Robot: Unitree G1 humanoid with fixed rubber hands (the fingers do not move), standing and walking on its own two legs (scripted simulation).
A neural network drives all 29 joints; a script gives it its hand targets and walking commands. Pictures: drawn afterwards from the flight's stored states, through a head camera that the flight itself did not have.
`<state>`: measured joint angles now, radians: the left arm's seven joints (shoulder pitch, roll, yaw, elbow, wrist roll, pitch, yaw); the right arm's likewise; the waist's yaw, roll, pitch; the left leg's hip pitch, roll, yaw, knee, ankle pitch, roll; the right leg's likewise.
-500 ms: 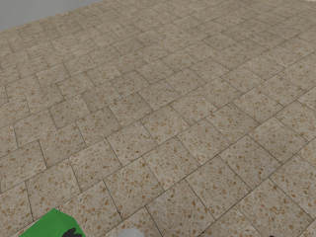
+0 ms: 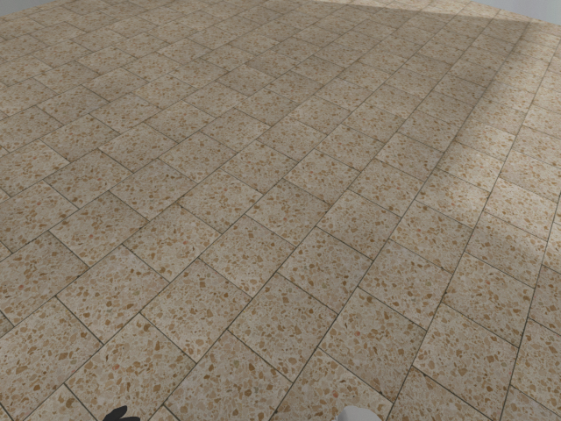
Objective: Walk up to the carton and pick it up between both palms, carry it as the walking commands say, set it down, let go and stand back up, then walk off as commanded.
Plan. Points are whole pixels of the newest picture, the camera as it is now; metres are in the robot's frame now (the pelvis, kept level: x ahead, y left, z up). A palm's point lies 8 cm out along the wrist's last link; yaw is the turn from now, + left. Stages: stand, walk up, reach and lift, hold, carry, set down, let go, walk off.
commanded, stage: walk off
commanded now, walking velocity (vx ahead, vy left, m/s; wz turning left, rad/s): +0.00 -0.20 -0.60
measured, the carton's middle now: out of the picture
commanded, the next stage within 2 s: stand in 0.56 s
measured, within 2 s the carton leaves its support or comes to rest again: neither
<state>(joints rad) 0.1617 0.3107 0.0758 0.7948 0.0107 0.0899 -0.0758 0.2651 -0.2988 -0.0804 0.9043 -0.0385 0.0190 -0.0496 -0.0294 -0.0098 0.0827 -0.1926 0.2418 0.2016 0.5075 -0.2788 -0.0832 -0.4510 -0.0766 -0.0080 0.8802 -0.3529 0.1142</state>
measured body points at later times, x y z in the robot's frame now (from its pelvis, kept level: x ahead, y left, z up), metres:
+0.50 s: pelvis +0.00 -0.13 -0.01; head +0.03 -0.11 +0.44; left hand +0.14 +0.10 -0.16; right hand +0.03 -0.42 -0.13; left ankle +0.03 -0.04 -0.74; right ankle +0.02 -0.20 -0.74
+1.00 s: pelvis -0.04 -0.24 +0.00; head -0.03 -0.27 +0.45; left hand +0.18 -0.06 -0.11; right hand -0.12 -0.50 -0.15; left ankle +0.00 -0.09 -0.69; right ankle -0.08 -0.34 -0.74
